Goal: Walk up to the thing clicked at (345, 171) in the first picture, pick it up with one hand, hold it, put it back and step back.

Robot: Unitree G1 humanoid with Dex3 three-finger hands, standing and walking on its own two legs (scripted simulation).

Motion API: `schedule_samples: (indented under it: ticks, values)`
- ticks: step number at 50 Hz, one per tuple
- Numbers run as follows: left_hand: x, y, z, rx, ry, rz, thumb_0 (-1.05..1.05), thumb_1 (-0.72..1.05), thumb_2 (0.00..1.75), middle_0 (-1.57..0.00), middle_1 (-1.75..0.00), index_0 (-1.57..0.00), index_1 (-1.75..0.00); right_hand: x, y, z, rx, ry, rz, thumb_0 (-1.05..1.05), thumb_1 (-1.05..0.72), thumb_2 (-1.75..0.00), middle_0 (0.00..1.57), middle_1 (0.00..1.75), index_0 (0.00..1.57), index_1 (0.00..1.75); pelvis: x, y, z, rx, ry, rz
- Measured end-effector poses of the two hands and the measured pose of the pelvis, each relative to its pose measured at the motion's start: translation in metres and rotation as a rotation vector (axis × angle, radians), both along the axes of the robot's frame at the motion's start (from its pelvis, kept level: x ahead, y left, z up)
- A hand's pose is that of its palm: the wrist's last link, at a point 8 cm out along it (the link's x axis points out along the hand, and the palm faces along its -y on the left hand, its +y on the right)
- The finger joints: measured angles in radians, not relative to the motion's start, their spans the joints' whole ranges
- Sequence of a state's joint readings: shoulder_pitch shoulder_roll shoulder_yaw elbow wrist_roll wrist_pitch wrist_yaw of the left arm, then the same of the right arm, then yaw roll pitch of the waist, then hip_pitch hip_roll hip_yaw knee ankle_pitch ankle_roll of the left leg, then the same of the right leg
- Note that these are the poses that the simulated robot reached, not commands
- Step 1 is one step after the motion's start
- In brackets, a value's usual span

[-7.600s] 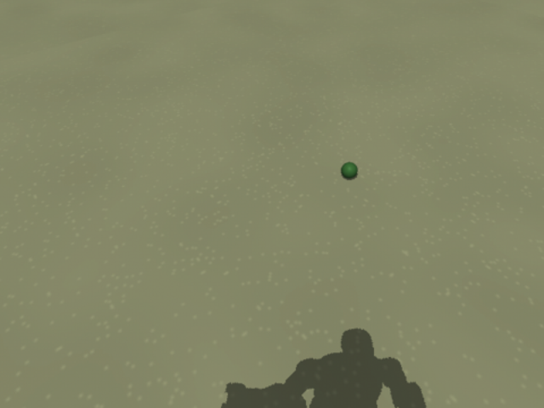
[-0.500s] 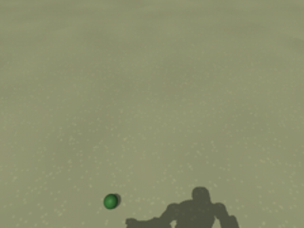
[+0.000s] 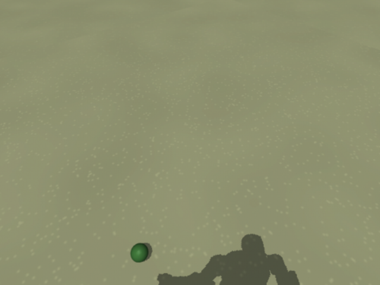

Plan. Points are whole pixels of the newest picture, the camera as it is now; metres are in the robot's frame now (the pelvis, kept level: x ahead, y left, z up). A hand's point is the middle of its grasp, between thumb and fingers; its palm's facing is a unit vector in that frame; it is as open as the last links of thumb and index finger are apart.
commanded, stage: stand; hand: left
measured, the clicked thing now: (139, 252) +0.43 +0.29 -0.74
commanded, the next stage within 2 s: walk up in 0.46 s
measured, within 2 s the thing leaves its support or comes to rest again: neither
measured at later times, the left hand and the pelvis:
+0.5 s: hand out of the picture +0.07 +0.26 -0.16, palm faces -0.01 -0.94 -0.35, open 7.4 cm; pelvis +0.00 +0.00 +0.00, yaw +0 degrees
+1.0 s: hand out of the picture +0.05 +0.39 -0.18, palm faces -0.02 -0.91 -0.41, open 7.4 cm; pelvis -0.01 +0.10 -0.03, yaw +0 degrees
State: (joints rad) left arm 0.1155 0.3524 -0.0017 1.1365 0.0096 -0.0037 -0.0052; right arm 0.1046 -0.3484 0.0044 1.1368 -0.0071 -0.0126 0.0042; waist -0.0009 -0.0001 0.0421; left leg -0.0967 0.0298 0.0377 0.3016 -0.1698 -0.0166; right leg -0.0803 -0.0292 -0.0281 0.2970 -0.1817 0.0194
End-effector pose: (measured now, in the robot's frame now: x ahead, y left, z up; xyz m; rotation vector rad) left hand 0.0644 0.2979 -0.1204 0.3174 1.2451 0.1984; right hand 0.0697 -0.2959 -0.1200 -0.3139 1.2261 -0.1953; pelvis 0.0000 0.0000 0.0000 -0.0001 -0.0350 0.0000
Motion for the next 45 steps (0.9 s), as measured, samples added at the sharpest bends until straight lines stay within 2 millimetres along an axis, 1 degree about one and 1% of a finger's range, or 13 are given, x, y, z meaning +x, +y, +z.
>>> schedule_samples:
  ticks: [23,25,28,31,33,36,39,40,42,45]
  values:
    - [0.000,-0.001,-0.002,-0.003,0.002,0.000,0.00,0.91,0.89,-0.20,-0.30,-0.20,-0.30,-0.002,-0.002,0.001,-0.004,0.007,-0.003,0.00,-0.90,-0.90,0.20,0.30,0.20,0.30,0.001,-0.001,0.000,-0.001,0.001,0.002]
    - [-0.001,0.002,-0.001,0.010,-0.015,0.009,0.00,0.90,0.89,-0.21,-0.30,-0.20,-0.30,0.000,-0.004,0.000,-0.003,0.019,0.010,0.00,-0.90,-0.90,0.20,0.30,0.20,0.30,0.000,0.001,-0.002,-0.008,0.004,0.005]
    - [-0.010,0.018,0.005,0.063,-0.034,0.021,0.00,0.90,0.89,-0.21,-0.30,-0.21,-0.30,0.004,-0.007,-0.001,-0.017,0.028,0.021,0.00,-0.90,-0.90,0.20,0.30,0.20,0.30,-0.004,0.012,-0.005,-0.014,0.007,-0.001]
    - [-0.022,0.046,0.010,0.121,-0.016,0.028,0.00,0.90,0.89,-0.21,-0.30,-0.21,-0.30,0.009,-0.003,-0.001,-0.026,0.014,0.023,0.00,-0.90,-0.90,0.20,0.30,0.20,0.30,-0.007,0.027,-0.009,-0.018,0.008,0.008]
    - [-0.028,0.067,0.011,0.152,-0.003,0.023,0.00,0.90,0.89,-0.21,-0.30,-0.21,-0.30,0.011,0.004,-0.001,-0.034,0.011,0.026,0.00,-0.91,-0.90,0.20,0.30,0.20,0.30,-0.009,0.038,-0.012,-0.022,0.009,0.016]
    - [-0.033,0.101,0.007,0.179,0.001,0.021,0.00,0.90,0.89,-0.21,-0.30,-0.21,-0.30,0.012,0.021,-0.004,-0.050,0.014,0.037,0.00,-0.91,-0.90,0.20,0.30,0.20,0.30,-0.011,0.058,-0.020,-0.024,0.010,0.033]
    - [-0.031,0.134,-0.007,0.185,-0.007,0.031,0.00,0.90,0.89,-0.21,-0.30,-0.20,-0.30,0.010,0.044,-0.012,-0.073,0.011,0.042,0.00,-0.91,-0.90,0.20,0.30,0.20,0.30,-0.013,0.080,-0.034,-0.002,0.001,0.041]
    - [-0.030,0.141,-0.010,0.184,-0.007,0.040,0.00,0.90,0.89,-0.21,-0.30,-0.20,-0.30,0.007,0.053,-0.013,-0.070,0.012,0.044,0.00,-0.91,-0.90,0.20,0.30,0.20,0.30,-0.013,0.085,-0.035,0.003,-0.004,0.040]
    - [-0.027,0.147,-0.013,0.171,-0.002,0.051,0.00,0.90,0.89,-0.20,-0.30,-0.20,-0.30,0.003,0.071,-0.013,-0.052,0.015,0.043,0.00,-0.91,-0.90,0.20,0.30,0.20,0.30,-0.012,0.091,-0.033,-0.005,-0.002,0.045]
    - [-0.023,0.147,-0.016,0.131,-0.001,0.048,0.00,0.91,0.90,-0.20,-0.30,-0.20,-0.30,0.002,0.092,-0.012,-0.031,0.004,0.043,0.00,-0.90,-0.90,0.20,0.30,0.20,0.30,-0.009,0.098,-0.029,-0.010,0.002,0.034]
